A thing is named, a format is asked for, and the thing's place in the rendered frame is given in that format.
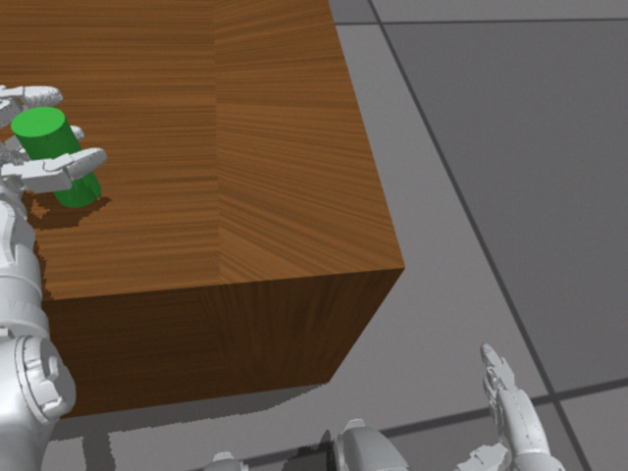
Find can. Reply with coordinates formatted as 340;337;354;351
11;107;101;208

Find left robot arm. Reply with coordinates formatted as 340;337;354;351
0;185;76;471

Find left robot hand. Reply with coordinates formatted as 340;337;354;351
0;85;107;200

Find right robot hand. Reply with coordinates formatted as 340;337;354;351
452;343;550;471

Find right robot arm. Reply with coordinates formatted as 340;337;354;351
510;452;565;471

